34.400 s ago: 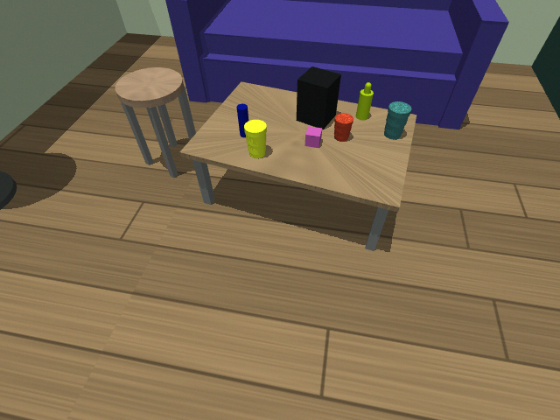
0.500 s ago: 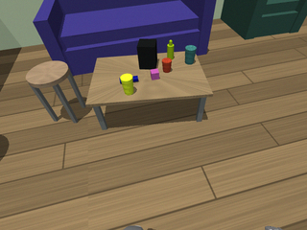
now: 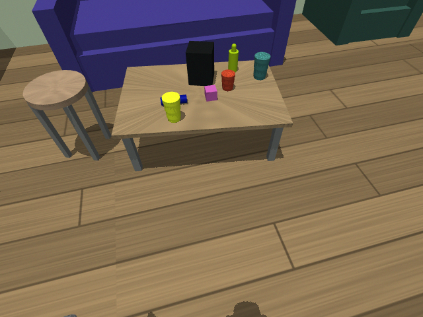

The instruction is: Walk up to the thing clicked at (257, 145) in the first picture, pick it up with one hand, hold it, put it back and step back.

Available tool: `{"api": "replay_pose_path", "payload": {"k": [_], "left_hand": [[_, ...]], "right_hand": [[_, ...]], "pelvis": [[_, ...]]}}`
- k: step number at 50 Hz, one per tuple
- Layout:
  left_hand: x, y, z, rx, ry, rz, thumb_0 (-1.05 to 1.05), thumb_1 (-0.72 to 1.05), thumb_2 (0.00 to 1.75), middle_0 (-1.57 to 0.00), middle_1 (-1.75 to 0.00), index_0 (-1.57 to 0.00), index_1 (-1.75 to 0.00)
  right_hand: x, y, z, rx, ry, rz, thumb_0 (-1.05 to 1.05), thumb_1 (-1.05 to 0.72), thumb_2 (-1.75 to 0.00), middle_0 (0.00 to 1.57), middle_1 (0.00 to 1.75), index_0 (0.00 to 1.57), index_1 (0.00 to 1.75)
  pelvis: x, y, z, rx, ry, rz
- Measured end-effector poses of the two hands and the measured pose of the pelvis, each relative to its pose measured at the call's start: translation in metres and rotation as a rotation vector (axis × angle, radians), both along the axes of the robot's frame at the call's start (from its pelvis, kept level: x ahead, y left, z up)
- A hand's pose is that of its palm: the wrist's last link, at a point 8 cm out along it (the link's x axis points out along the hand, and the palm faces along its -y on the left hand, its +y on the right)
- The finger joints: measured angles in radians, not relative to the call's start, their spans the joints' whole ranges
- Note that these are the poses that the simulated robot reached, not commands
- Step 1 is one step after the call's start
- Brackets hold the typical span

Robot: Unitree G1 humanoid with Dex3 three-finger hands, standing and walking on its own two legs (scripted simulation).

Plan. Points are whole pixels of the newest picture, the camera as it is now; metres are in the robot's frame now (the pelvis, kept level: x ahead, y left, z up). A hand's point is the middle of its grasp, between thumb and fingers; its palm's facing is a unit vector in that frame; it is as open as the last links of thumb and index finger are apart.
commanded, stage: step back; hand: left
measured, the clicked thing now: (172, 108) +1.08 +0.21 -0.36
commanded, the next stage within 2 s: stand in 0.32 s
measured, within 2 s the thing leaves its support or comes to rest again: neither
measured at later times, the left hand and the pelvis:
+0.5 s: hand out of the picture +0.13 +0.26 -0.14, palm faces +0.03 -0.94 -0.33, open 7.4 cm; pelvis +0.03 +0.01 +0.01, yaw +1 degrees
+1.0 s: hand out of the picture +0.08 +0.26 -0.13, palm faces +0.02 -0.94 -0.35, open 7.4 cm; pelvis +0.02 +0.00 +0.02, yaw +2 degrees
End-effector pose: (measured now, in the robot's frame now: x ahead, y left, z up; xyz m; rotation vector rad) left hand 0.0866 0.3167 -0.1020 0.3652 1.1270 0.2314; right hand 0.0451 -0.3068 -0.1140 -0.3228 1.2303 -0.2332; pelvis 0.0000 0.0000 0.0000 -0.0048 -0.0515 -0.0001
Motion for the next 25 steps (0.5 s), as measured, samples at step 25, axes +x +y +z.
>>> {"api": "replay_pose_path", "payload": {"k": [25], "left_hand": [[0.038, -0.009, -0.001, -0.073, 0.018, 0.047, 0.0, 0.9, 0.9, -0.21, -0.29, -0.2, -0.3]], "right_hand": [[0.086, 0.024, 0.016, 0.012, -0.056, 0.077, 0.01, -0.9, -0.9, 0.21, 0.3, 0.21, 0.3]], "pelvis": [[0.033, 0.009, 0.015, 0.003, 0.011, 0.023]]}}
